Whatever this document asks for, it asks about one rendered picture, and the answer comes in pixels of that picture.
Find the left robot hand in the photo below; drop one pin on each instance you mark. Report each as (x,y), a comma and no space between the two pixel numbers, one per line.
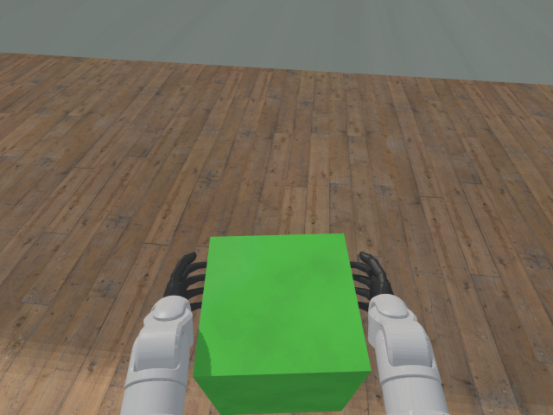
(178,283)

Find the right robot hand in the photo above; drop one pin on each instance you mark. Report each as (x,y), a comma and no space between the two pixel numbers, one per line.
(377,281)

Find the right robot forearm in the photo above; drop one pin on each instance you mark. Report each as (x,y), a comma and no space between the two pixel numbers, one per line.
(407,369)

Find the left robot forearm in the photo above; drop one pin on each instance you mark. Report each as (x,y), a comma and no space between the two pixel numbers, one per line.
(157,376)

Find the carton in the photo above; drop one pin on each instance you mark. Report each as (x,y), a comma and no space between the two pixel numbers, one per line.
(280,329)

